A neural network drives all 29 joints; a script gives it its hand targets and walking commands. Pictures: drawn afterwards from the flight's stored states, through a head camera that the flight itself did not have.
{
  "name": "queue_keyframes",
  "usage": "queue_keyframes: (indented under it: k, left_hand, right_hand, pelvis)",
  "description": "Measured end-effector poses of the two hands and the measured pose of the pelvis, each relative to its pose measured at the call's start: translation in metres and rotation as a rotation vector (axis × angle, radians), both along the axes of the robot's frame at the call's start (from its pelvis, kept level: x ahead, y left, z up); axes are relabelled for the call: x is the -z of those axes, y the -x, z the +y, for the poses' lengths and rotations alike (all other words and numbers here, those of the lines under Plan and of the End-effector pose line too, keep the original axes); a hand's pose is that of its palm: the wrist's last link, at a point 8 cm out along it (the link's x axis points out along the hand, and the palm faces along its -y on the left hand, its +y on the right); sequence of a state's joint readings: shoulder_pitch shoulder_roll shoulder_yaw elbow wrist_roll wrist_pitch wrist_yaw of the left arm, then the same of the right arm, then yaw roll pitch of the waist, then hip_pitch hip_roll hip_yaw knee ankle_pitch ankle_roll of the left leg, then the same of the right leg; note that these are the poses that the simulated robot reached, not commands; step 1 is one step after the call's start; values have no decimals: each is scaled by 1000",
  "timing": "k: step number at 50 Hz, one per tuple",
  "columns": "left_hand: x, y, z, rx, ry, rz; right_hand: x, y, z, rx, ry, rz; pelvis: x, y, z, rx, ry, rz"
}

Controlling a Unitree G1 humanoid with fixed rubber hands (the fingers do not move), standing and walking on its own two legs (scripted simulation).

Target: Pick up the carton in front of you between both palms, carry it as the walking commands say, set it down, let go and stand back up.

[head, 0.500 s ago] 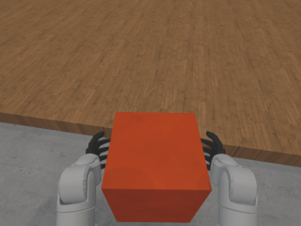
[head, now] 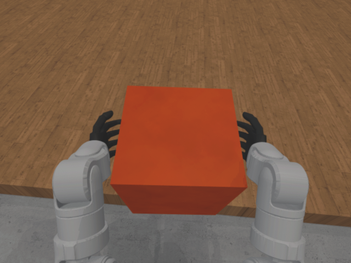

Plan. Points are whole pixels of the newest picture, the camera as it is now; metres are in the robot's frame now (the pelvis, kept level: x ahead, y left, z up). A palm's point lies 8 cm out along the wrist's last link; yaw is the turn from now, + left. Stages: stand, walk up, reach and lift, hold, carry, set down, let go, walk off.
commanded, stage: carry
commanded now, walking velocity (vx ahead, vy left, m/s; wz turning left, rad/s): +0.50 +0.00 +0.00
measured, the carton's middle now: (176, 158) +0.34 -0.01 +0.06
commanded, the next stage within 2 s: none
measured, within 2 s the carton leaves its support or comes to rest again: neither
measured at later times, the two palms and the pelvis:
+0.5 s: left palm (123, 48) +0.68 +0.15 +0.14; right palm (219, 46) +0.71 -0.15 +0.13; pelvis +0.31 -0.03 +0.00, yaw +2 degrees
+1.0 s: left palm out of the picture +1.07 +0.15 +0.25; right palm out of the picture +1.03 -0.15 +0.24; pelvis +0.67 +0.06 +0.13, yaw -1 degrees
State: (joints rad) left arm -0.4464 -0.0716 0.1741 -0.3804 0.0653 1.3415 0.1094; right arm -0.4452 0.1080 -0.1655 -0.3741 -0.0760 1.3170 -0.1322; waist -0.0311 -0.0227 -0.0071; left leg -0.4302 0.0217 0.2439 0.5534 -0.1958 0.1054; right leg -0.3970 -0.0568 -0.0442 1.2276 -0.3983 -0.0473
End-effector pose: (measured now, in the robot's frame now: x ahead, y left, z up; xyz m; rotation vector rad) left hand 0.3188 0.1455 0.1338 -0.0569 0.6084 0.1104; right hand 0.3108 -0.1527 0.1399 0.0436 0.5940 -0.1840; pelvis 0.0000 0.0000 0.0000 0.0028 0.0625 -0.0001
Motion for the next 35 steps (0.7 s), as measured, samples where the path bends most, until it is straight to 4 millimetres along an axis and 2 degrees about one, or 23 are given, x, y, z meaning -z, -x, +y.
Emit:
queue_keyframes:
  k: [6,11,15,17,19,23,26,31,35]
  left_hand:
    - [-22,-95,4,6,-12,23]
    - [-37,-178,4,0,-37,22]
    - [-40,-247,-1,-12,-60,31]
    - [-38,-279,-4,-32,-73,29]
    - [-32,-306,-4,-49,-93,46]
    - [-9,-347,-2,-78,-73,140]
    - [-2,-375,1,-106,-46,147]
    - [-13,-432,12,-147,-22,47]
    - [-29,-493,28,-150,-28,-7]
  right_hand:
    - [-22,-96,4,-10,12,24]
    - [-36,-185,4,-45,28,24]
    - [-35,-260,-2,-73,27,33]
    - [-29,-298,-4,-95,17,29]
    - [-19,-332,-4,-111,-7,45]
    - [2,-381,-1,-113,-35,139]
    - [6,-414,2,-106,-53,147]
    - [-3,-474,13,-98,-93,50]
    - [-14,-533,29,-103,-99,-5]
  pelvis:
    - [-16,-66,4,-7,15,21]
    - [-17,-130,-2,-23,11,31]
    - [-5,-189,-12,-31,3,30]
    - [8,-221,-19,-42,-10,17]
    - [13,-245,-22,-33,10,14]
    - [2,-288,-27,-28,1,27]
    - [-6,-321,-28,-32,-11,37]
    - [-12,-386,-19,-21,-18,42]
    - [-14,-451,-5,-5,-34,27]
